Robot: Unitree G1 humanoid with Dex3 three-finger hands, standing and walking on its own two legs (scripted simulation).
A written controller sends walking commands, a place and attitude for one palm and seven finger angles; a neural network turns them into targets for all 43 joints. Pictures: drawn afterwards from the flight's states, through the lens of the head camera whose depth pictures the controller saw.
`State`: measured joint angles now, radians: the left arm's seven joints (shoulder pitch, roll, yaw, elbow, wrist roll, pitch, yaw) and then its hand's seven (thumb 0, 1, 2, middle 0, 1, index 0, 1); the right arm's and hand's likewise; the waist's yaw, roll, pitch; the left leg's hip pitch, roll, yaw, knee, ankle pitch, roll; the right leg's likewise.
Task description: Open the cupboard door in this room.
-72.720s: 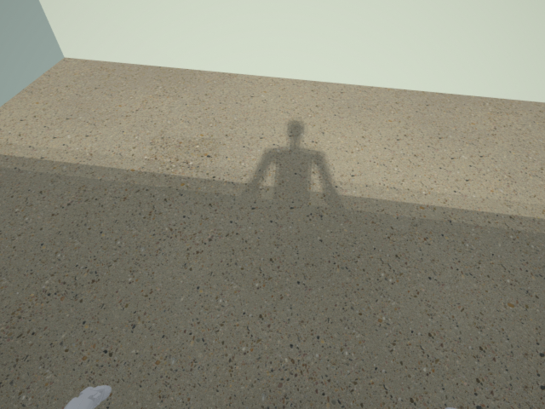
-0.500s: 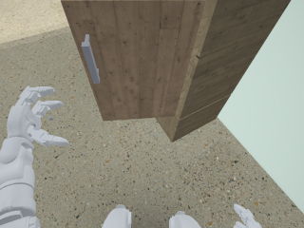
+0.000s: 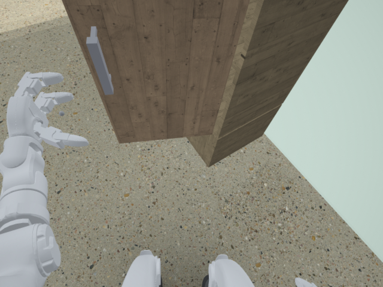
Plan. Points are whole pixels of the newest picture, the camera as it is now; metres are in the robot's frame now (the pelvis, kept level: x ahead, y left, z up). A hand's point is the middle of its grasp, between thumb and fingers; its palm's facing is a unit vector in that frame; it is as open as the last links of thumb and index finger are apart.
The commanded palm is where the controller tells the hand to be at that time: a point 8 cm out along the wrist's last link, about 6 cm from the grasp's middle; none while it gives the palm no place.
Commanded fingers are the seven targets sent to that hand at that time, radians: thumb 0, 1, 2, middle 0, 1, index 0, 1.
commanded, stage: move the hooked fingers beside the handle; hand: left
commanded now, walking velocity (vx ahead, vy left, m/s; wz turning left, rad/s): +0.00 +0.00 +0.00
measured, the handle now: (101, 62) +0.60 +0.22 +0.06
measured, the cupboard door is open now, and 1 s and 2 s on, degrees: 66 66 66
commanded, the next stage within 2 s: slide the fingers in behind the handle in 1.78 s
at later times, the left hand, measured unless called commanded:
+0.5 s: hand (75, 85) +0.51 +0.25 +0.07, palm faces +0.13 -0.99 -0.02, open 14.0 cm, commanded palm +0.50 +0.29 +0.06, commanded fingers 0.00 -0.50 0.30 -0.30 -1.20 -0.30 -1.20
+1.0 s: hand (71, 80) +0.53 +0.27 +0.06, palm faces +0.15 -0.99 -0.02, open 14.0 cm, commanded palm +0.51 +0.30 +0.06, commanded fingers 0.00 -0.50 0.30 -0.30 -1.20 -0.30 -1.20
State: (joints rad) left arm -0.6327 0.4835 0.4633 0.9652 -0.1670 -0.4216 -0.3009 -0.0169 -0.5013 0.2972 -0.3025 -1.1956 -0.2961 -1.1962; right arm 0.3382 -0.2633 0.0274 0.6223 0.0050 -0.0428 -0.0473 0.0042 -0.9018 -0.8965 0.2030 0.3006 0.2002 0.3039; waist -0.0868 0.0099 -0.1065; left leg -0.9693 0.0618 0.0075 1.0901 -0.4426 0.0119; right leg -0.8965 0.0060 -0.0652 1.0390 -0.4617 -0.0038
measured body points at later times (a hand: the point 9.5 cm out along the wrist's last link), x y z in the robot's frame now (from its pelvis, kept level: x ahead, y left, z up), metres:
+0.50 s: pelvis +0.00 -0.01 -0.01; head +0.15 +0.02 +0.41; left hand +0.50 +0.31 +0.07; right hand +0.01 -0.28 -0.11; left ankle +0.04 +0.11 -0.66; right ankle +0.02 -0.12 -0.66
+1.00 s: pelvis +0.02 +0.00 -0.01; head +0.17 +0.03 +0.41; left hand +0.52 +0.32 +0.07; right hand +0.00 -0.26 -0.11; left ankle +0.04 +0.11 -0.66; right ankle +0.02 -0.12 -0.66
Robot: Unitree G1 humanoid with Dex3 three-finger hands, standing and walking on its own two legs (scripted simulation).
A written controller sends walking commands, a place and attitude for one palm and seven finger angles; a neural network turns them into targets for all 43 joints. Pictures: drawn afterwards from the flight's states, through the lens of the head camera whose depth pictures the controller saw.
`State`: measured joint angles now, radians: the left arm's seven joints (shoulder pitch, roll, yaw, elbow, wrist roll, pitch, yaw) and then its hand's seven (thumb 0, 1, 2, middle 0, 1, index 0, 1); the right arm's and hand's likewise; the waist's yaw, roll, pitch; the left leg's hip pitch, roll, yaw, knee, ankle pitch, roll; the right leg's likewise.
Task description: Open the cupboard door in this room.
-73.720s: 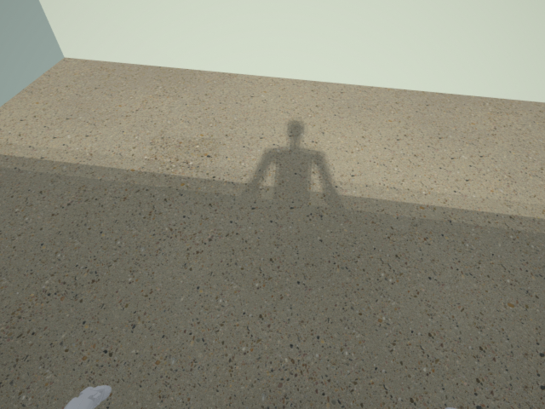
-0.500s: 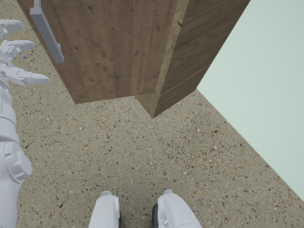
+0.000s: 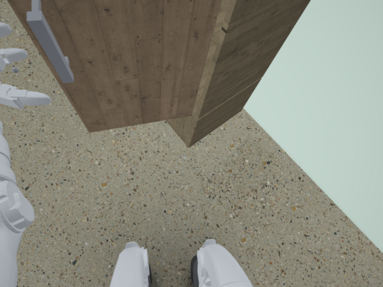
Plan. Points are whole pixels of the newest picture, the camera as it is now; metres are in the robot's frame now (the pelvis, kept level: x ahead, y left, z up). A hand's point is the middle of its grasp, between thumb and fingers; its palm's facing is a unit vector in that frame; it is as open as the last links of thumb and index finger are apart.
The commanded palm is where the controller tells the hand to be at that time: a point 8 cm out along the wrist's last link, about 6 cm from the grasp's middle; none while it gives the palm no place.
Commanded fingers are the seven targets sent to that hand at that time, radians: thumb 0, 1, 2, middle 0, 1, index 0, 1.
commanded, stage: move the hooked fingers beside the handle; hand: left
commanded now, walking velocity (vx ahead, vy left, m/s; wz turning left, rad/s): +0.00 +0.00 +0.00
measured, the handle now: (53, 44) +0.57 +0.23 +0.07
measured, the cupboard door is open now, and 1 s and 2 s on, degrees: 66 66 66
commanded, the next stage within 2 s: slide the fingers in behind the handle in 0.78 s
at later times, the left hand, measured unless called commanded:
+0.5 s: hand (22, 69) +0.52 +0.28 +0.06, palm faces +0.19 -0.98 -0.02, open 14.0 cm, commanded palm +0.50 +0.31 +0.06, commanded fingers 0.00 -0.50 0.30 -0.30 -1.20 -0.30 -1.20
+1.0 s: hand (24, 76) +0.50 +0.27 +0.07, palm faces +0.16 -0.99 -0.01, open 14.0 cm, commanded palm +0.48 +0.30 +0.06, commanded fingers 0.00 -0.50 0.30 -0.30 -1.20 -0.30 -1.20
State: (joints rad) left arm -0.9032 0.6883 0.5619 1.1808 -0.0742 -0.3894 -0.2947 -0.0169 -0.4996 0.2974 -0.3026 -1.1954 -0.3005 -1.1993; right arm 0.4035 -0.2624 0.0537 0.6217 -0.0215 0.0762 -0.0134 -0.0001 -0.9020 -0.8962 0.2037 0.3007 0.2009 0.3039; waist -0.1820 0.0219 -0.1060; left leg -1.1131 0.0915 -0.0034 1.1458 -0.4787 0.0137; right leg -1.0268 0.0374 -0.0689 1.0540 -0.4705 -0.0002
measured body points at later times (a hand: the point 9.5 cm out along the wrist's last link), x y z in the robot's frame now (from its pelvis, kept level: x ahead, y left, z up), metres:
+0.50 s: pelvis -0.01 +0.01 -0.01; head +0.16 +0.05 +0.41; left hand +0.50 +0.33 +0.06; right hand +0.00 -0.26 -0.10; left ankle +0.02 +0.11 -0.65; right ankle +0.01 -0.13 -0.65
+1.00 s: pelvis -0.01 +0.00 +0.00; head +0.14 +0.04 +0.42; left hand +0.49 +0.32 +0.07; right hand +0.01 -0.27 -0.10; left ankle +0.02 +0.11 -0.65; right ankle +0.01 -0.13 -0.65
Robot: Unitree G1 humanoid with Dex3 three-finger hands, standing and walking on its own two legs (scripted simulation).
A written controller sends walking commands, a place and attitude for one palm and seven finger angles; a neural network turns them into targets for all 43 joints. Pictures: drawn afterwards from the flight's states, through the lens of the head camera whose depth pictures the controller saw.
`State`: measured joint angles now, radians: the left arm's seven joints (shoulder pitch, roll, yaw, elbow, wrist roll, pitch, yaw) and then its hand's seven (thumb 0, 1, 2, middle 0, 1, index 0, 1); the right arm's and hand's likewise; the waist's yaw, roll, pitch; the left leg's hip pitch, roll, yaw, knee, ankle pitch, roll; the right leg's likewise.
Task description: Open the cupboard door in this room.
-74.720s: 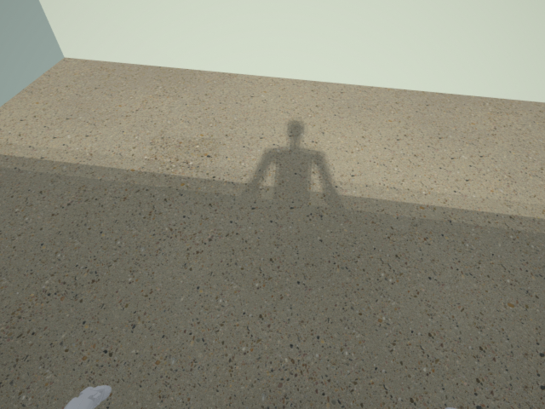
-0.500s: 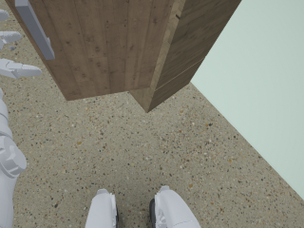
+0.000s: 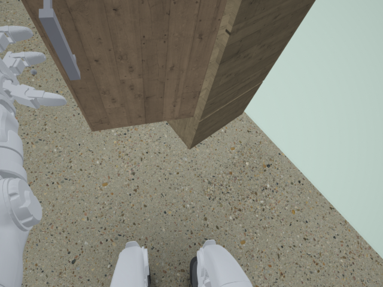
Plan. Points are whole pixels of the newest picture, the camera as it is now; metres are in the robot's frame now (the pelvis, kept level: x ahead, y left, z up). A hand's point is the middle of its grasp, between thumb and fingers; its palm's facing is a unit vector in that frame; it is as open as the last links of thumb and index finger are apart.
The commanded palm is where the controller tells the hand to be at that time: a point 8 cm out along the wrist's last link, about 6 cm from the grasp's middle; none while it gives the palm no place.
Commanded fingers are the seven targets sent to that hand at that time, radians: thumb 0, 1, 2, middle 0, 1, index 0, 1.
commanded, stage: slide the fingers in behind the handle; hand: left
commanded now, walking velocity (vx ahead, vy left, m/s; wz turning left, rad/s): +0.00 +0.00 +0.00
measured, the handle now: (62, 41) +0.59 +0.22 +0.07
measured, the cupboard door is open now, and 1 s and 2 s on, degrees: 66 66 66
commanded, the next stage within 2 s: close the thumb around the handle in 1.48 s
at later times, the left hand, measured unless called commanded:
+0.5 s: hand (54, 66) +0.53 +0.23 +0.07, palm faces +0.15 -0.99 -0.02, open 14.0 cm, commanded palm +0.50 +0.26 +0.07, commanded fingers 0.00 -0.50 0.30 -0.30 -1.20 -0.30 -1.20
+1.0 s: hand (78, 64) +0.53 +0.19 +0.07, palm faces +0.18 -0.98 -0.02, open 14.0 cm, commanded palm +0.51 +0.23 +0.07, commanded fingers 0.00 -0.50 0.30 -0.30 -1.20 -0.30 -1.20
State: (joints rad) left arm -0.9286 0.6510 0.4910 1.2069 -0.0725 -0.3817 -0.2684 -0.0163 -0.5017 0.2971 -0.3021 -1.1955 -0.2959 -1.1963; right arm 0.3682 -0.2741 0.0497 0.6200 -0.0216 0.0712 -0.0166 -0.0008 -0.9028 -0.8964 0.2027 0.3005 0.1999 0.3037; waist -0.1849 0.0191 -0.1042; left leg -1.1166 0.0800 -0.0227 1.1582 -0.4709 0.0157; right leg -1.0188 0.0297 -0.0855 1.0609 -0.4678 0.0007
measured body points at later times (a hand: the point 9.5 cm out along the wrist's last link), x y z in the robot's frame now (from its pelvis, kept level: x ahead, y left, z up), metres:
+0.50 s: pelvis +0.00 -0.01 +0.00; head +0.15 +0.02 +0.42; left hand +0.51 +0.28 +0.07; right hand -0.01 -0.27 -0.11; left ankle +0.03 +0.11 -0.65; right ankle +0.02 -0.13 -0.65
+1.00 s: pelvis +0.01 -0.01 +0.00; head +0.15 +0.01 +0.43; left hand +0.52 +0.24 +0.07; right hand +0.01 -0.27 -0.11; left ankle +0.03 +0.11 -0.65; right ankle +0.02 -0.13 -0.65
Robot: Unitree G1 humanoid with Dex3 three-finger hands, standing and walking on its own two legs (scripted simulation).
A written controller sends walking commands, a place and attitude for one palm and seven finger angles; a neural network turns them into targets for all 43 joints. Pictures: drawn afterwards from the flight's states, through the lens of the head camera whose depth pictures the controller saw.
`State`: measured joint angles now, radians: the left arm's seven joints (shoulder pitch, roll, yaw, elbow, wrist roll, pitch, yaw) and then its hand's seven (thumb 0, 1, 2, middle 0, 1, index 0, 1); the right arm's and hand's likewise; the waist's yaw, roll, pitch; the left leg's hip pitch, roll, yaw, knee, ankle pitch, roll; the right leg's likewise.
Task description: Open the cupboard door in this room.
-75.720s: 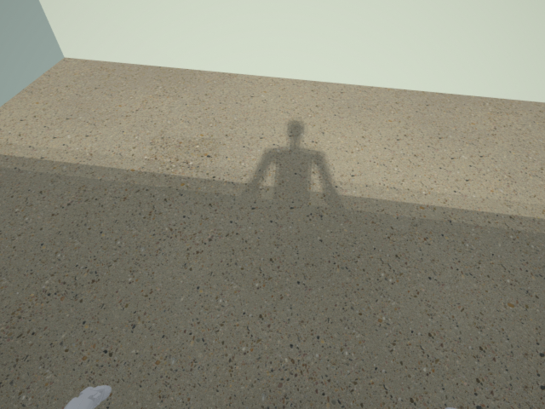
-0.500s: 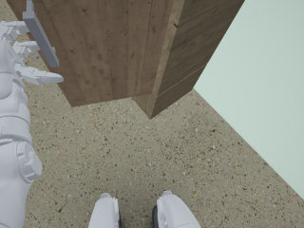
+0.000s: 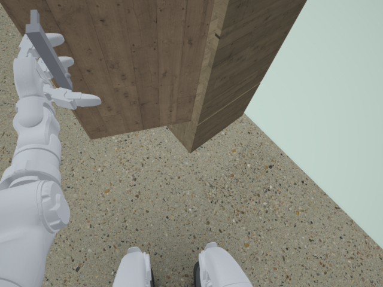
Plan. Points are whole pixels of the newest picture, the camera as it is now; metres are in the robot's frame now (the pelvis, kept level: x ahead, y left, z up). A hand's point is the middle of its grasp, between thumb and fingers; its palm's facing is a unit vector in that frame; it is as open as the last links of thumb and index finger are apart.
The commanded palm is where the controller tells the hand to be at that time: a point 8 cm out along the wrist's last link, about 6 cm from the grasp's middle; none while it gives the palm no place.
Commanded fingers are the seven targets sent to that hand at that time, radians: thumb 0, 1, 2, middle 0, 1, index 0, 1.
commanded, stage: slide the fingers in behind the handle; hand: left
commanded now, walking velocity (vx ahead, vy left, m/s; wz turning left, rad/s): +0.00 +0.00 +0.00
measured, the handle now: (52, 54) +0.58 +0.23 +0.07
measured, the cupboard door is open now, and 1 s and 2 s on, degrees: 66 66 88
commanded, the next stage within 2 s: close the thumb around the handle in 0.48 s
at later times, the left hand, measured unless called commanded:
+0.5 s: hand (68, 75) +0.53 +0.20 +0.07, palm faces +0.17 -0.99 -0.01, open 14.0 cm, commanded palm +0.50 +0.23 +0.06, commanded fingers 0.00 -0.50 0.30 -0.30 -1.20 -0.30 -1.20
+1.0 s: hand (67, 77) +0.52 +0.20 +0.07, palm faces +0.17 -0.99 -0.01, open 9.2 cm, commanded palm +0.50 +0.23 +0.06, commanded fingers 0.00 0.73 0.83 -0.39 -1.33 -0.39 -1.33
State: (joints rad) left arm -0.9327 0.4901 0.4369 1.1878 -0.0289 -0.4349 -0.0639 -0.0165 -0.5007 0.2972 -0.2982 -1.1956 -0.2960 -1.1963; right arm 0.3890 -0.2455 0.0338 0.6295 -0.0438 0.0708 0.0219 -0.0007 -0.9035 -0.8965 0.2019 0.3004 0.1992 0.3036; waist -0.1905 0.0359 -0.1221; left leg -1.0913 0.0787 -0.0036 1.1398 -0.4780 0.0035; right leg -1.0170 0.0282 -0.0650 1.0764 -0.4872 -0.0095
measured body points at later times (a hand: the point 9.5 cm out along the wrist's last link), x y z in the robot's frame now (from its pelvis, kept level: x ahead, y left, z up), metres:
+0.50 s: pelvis +0.00 +0.00 +0.00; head +0.15 +0.03 +0.42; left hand +0.51 +0.25 +0.07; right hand +0.00 -0.27 -0.11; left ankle +0.02 +0.11 -0.65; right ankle +0.01 -0.12 -0.65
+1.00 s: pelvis +0.00 +0.00 +0.00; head +0.14 +0.03 +0.43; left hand +0.51 +0.25 +0.07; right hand +0.00 -0.26 -0.11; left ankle +0.02 +0.11 -0.65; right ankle +0.01 -0.12 -0.65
